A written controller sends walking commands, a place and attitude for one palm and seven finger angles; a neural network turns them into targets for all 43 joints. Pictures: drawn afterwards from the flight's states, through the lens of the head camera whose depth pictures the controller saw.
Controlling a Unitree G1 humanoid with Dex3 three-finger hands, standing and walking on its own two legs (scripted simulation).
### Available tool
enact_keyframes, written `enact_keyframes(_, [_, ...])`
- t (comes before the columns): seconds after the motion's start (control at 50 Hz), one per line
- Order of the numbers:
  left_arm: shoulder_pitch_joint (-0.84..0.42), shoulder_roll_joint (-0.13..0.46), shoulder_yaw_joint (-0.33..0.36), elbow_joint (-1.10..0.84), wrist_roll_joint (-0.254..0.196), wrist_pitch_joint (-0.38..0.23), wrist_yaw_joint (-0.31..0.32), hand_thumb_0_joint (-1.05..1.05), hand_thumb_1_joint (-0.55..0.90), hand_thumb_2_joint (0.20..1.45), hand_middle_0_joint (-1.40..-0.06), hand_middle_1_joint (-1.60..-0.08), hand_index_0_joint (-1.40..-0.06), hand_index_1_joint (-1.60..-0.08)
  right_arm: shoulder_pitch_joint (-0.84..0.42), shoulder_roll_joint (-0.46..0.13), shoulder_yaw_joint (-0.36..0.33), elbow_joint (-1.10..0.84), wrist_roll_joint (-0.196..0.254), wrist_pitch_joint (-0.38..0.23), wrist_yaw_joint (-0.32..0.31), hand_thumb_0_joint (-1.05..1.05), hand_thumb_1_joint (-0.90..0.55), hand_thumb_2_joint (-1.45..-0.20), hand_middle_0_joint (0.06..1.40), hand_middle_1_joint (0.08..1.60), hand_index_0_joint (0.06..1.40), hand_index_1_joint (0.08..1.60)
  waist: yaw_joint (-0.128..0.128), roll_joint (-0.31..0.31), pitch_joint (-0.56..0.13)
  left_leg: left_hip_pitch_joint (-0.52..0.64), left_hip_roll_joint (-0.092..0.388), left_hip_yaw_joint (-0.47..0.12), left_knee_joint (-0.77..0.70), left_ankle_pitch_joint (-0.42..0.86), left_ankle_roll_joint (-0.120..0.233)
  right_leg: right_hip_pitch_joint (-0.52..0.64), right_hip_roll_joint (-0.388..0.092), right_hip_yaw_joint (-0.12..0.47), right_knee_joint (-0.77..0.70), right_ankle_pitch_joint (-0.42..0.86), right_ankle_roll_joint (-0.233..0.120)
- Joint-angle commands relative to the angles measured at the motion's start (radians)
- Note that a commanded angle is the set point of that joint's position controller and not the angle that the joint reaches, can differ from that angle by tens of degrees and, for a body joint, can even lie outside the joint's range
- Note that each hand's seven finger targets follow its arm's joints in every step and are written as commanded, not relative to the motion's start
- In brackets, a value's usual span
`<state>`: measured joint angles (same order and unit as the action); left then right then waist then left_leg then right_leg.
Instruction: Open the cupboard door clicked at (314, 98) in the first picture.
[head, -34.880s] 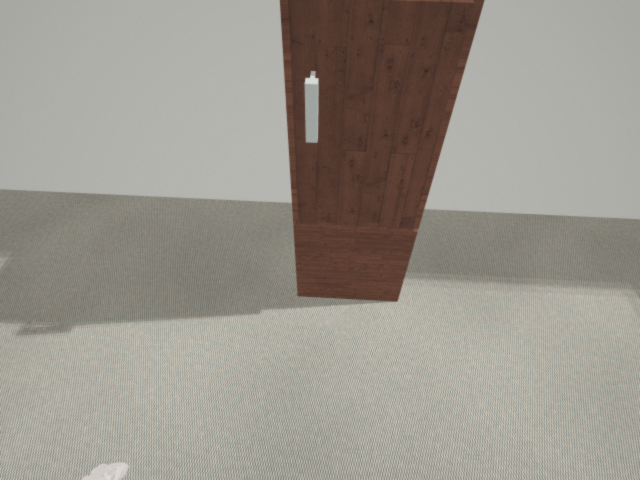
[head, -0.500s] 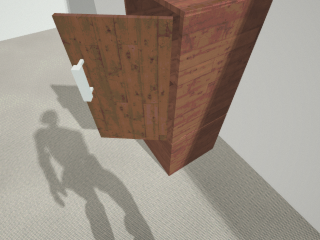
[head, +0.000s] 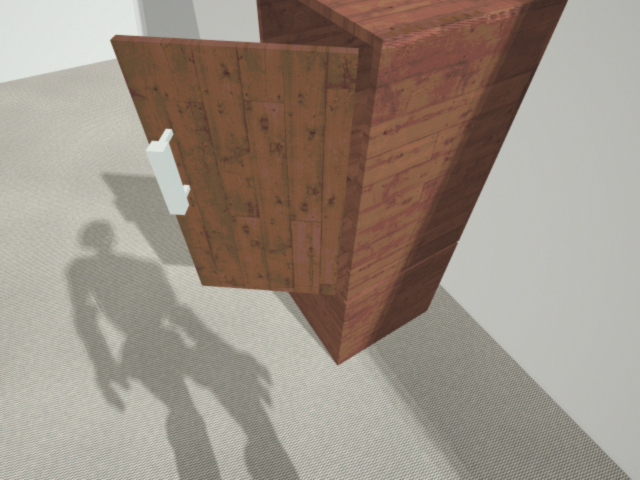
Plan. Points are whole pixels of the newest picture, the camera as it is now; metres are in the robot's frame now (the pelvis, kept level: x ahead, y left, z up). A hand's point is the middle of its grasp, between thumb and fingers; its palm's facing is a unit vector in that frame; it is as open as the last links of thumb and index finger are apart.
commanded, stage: look again from close up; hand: left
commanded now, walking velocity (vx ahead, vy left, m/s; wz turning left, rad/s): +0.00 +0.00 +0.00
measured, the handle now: (173, 172) +0.56 +0.29 +0.05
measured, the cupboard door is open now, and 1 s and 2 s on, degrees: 54 54 54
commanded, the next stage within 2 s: shuffle to correct the standing spot in 0.56 s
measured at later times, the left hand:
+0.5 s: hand out of the picture +0.01 +0.23 -0.17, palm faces -0.03 -0.96 -0.28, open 7.4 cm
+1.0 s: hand out of the picture -0.04 +0.23 -0.19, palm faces -0.01 -0.98 -0.20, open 7.4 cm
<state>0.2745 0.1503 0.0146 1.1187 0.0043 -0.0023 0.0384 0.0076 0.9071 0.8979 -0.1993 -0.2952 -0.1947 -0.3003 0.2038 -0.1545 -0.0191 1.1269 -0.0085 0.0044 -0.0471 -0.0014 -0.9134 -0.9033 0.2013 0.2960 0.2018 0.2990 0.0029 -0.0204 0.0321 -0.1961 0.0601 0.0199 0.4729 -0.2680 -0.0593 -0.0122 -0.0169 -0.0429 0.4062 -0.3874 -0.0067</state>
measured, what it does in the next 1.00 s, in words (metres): stands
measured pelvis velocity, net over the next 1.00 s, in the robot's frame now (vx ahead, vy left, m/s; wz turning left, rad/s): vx -0.01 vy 0.05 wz -0.05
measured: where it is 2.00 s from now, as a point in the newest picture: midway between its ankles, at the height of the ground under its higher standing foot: outside the picture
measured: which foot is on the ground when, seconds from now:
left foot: down 0.00-1.00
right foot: down 0.00-1.00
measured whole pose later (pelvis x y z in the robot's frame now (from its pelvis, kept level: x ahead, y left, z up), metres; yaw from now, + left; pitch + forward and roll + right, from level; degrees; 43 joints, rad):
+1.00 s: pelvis -0.01 +0.05 -0.02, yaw -3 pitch +1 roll +1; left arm 0.35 0.19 0.02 1.06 0.02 0.03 0.02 0.01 0.91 0.90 -0.20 -0.30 -0.20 -0.30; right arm 0.29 -0.20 -0.01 1.02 -0.02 -0.01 -0.01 0.00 -0.91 -0.90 0.20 0.30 0.20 0.30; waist 0.02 -0.04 0.04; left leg -0.31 0.02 0.10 0.66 -0.36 0.02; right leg -0.22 -0.08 -0.01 0.74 -0.54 -0.01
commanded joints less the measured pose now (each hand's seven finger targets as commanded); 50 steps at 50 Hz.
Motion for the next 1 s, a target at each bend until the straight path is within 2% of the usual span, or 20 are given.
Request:
enact_keyframes(0.0, [0.083,0.105,0.02,-0.02,0.003,-0.01,0.003,0.0,0.9,0.9,-0.2,-0.3,-0.2,-0.3,0.076,-0.103,-0.015,-0.014,-0.004,-0.009,-0.005,0.0,-0.9,-0.9,0.2,0.3,0.2,0.3,-0.003,-0.024,0.009,0.081,0.042,-0.004,-0.01,0.431,0.056,-0.08,-0.098,0.027,-0.043,0.589,-0.014])
enact_keyframes(0.04, [0.081,0.108,0.021,-0.022,0.002,-0.01,0.003,0.0,0.9,0.9,-0.2,-0.3,-0.2,-0.3,0.077,-0.109,-0.016,-0.013,-0.006,-0.009,-0.005,0.0,-0.9,-0.9,0.2,0.3,0.2,0.3,-0.004,-0.01,0.01,0.08,0.041,-0.004,-0.011,0.427,0.054,-0.08,-0.101,0.032,-0.042,0.585,-0.014])
enact_keyframes(0.06, [0.149,0.129,0.016,-0.022,0.024,-0.051,0.047,0.0,0.9,0.9,-0.2,-0.3,-0.2,-0.3,-0.018,-0.142,-0.02,-0.106,0.002,-0.024,0.016,0.0,-0.9,-0.9,0.2,0.3,0.2,0.3,0.019,0.034,0.074,0.021,0.023,0.058,0.224,0.409,0.046,-0.238,-0.126,0.145,-0.056,0.932,0.042])
enact_keyframes(0.08, [0.1,0.178,0.028,-0.079,0.029,-0.058,0.04,0.0,0.9,0.9,-0.2,-0.3,-0.2,-0.3,0.043,-0.063,-0.012,-0.137,-0.002,-0.024,0.028,0.0,-0.9,-0.9,0.2,0.3,0.2,0.3,-0.028,-0.031,0.046,-0.119,-0.004,0.034,0.202,0.07,0.068,-0.107,-0.169,0.124,0.025,1.055,-0.004])
enact_keyframes(0.1, [0.08,0.186,0.031,-0.087,0.027,-0.064,0.035,0.0,0.9,0.9,-0.2,-0.3,-0.2,-0.3,0.068,-0.066,-0.009,-0.145,-0.009,-0.022,0.029,0.0,-0.9,-0.9,0.2,0.3,0.2,0.3,-0.026,-0.039,-0.027,-0.104,-0.014,0.052,0.14,-0.001,0.079,-0.053,-0.168,0.1,0.089,1.092,-0.035])
enact_keyframes(0.14, [0.079,0.163,0.025,-0.119,0.015,-0.058,0.028,0.0,0.9,0.9,-0.2,-0.3,-0.2,-0.3,0.134,-0.116,-0.017,-0.149,-0.009,-0.038,0.024,0.0,-0.9,-0.9,0.2,0.3,0.2,0.3,-0.036,-0.019,-0.137,0.004,0.007,0.02,0.11,0.368,0.104,-0.056,-0.094,0.044,0.223,0.918,-0.024])
enact_keyframes(0.18, [0.09,0.13,0.021,-0.136,0.005,-0.045,0.024,0.0,0.9,0.9,-0.2,-0.3,-0.2,-0.3,0.151,-0.163,-0.029,-0.146,-0.006,-0.036,0.015,0.0,-0.9,-0.9,0.2,0.3,0.2,0.3,-0.025,0.109,-0.152,0.122,0.092,-0.036,0.129,0.687,0.136,-0.189,-0.037,0.013,0.233,0.496,-0.012])
enact_keyframes(0.2, [0.077,0.119,0.021,-0.14,0.005,-0.036,0.022,0.0,0.9,0.9,-0.2,-0.3,-0.2,-0.3,0.134,-0.165,-0.028,-0.151,-0.007,-0.03,0.011,0.0,-0.9,-0.9,0.2,0.3,0.2,0.3,-0.013,0.176,-0.113,0.1,0.113,-0.055,0.11,0.708,0.145,-0.212,-0.018,0.006,0.212,0.308,-0.012])
enact_keyframes(0.22, [0.082,0.122,0.021,-0.143,0.007,-0.027,0.02,0.0,0.9,0.9,-0.2,-0.3,-0.2,-0.3,0.102,-0.163,-0.025,-0.164,-0.007,-0.023,0.011,0.0,-0.9,-0.9,0.2,0.3,0.2,0.3,-0.001,0.14,-0.057,0.039,0.112,-0.06,0.103,0.614,0.145,-0.224,-0.013,0.006,0.172,0.209,-0.015])
enact_keyframes(0.28, [0.079,0.149,0.02,-0.143,0.014,-0.019,0.014,0.0,0.9,0.9,-0.2,-0.3,-0.2,-0.3,0.075,-0.13,-0.015,-0.183,-0.007,-0.019,0.018,0.0,-0.9,-0.9,0.2,0.3,0.2,0.3,-0.006,-0.016,-0.003,-0.066,0.043,0.004,0.118,0.309,0.097,-0.205,-0.07,0.069,0.1,0.355,-0.032])
enact_keyframes(0.32, [0.062,0.162,0.022,-0.15,0.012,-0.013,0.013,0.0,0.9,0.9,-0.2,-0.3,-0.2,-0.3,0.081,-0.138,-0.013,-0.174,-0.009,-0.022,0.019,0.0,-0.9,-0.9,0.2,0.3,0.2,0.3,-0.01,-0.011,-0.041,-0.035,0.039,-0.003,0.096,0.315,0.096,-0.2,-0.059,0.051,0.133,0.35,-0.022])
enact_keyframes(0.38, [0.048,0.157,0.018,-0.156,0.011,0.0,0.008,0.0,0.9,0.9,-0.2,-0.3,-0.2,-0.3,0.067,-0.146,-0.015,-0.169,-0.011,-0.02,0.022,0.0,-0.9,-0.9,0.2,0.3,0.2,0.3,-0.001,0.025,0.018,-0.074,0.055,-0.034,0.027,0.169,0.107,-0.249,-0.044,0.051,0.103,0.128,-0.014])
enact_keyframes(0.46, [0.042,0.168,0.015,-0.153,0.014,0.003,0.0,0.0,0.9,0.9,-0.2,-0.3,-0.2,-0.3,0.056,-0.154,-0.013,-0.172,-0.013,-0.018,0.027,0.0,-0.9,-0.9,0.2,0.3,0.2,0.3,0.003,0.023,0.057,-0.106,0.043,-0.043,-0.024,-0.001,0.104,-0.285,-0.047,0.073,0.057,-0.005,-0.021])
enact_keyframes(0.66, [0.067,0.175,0.009,-0.129,0.015,-0.009,-0.007,0.0,0.9,0.9,-0.2,-0.3,-0.2,-0.3,0.079,-0.153,-0.008,-0.147,-0.008,-0.026,0.03,0.0,-0.9,-0.9,0.2,0.3,0.2,0.3,0.003,-0.002,0.003,-0.049,0.034,-0.015,-0.002,0.072,0.095,-0.268,-0.074,0.098,0.026,0.067,-0.021])
enact_keyframes(0.76, [0.096,0.201,0.025,-0.118,0.019,-0.003,-0.012,0.0,0.9,0.9,-0.2,-0.3,-0.2,-0.3,0.074,-0.132,-0.007,-0.154,-0.01,-0.016,0.041,0.0,-0.9,-0.9,0.2,0.3,0.2,0.3,0.011,-0.061,0.07,-0.135,-0.022,0.044,0.083,-0.073,0.082,-0.279,-0.136,0.18,-0.036,-0.084,-0.063])
enact_keyframes(0.84, [0.108,0.217,0.041,-0.113,0.023,0.0,-0.011,0.0,0.9,0.9,-0.2,-0.3,-0.2,-0.3,0.092,-0.124,-0.005,-0.16,-0.01,-0.021,0.042,0.0,-0.9,-0.9,0.2,0.3,0.2,0.3,0.007,-0.086,0.08,-0.136,-0.034,0.074,0.129,-0.012,0.08,-0.261,-0.178,0.186,-0.009,0.047,-0.083])
enact_keyframes(0.88, [0.103,0.196,0.041,-0.116,0.024,0.002,-0.012,0.0,0.9,0.9,-0.2,-0.3,-0.2,-0.3,0.135,-0.148,-0.007,-0.147,-0.009,-0.028,0.04,0.0,-0.9,-0.9,0.2,0.3,0.2,0.3,-0.008,0.002,0.051,-0.043,0.001,0.027,0.061,0.096,0.102,-0.289,-0.12,0.097,0.096,0.07,-0.054])
enact_keyframes(0.92, [0.094,0.138,0.033,-0.126,0.025,0.003,-0.013,0.0,0.9,0.9,-0.2,-0.3,-0.2,-0.3,0.209,-0.21,-0.022,-0.122,-0.014,-0.03,0.031,0.0,-0.9,-0.9,0.2,0.3,0.2,0.3,-0.024,0.222,0.011,0.074,0.14,-0.172,-0.045,0.18,0.195,-0.4,-0.007,-0.058,0.322,-0.072,-0.016])
enact_keyframes(0.94, [0.069,0.112,0.025,-0.14,0.025,-0.002,-0.013,0.0,0.9,0.9,-0.2,-0.3,-0.2,-0.3,0.238,-0.219,-0.026,-0.12,-0.012,-0.029,0.026,0.0,-0.9,-0.9,0.2,0.3,0.2,0.3,-0.034,0.279,0.009,0.111,0.187,-0.248,-0.092,0.224,0.251,-0.481,0.018,-0.069,0.428,-0.209,-0.014])
enact_keyframes(0.98, [0.043,0.094,0.023,-0.153,0.019,-0.011,-0.015,0.0,0.9,0.9,-0.2,-0.3,-0.2,-0.3,0.208,-0.195,-0.02,-0.132,-0.014,-0.029,0.026,0.0,-0.9,-0.9,0.2,0.3,0.2,0.3,-0.018,0.223,0.002,0.063,0.209,-0.235,-0.082,0.301,0.294,-0.479,-0.018,-0.037,0.489,-0.264,-0.032])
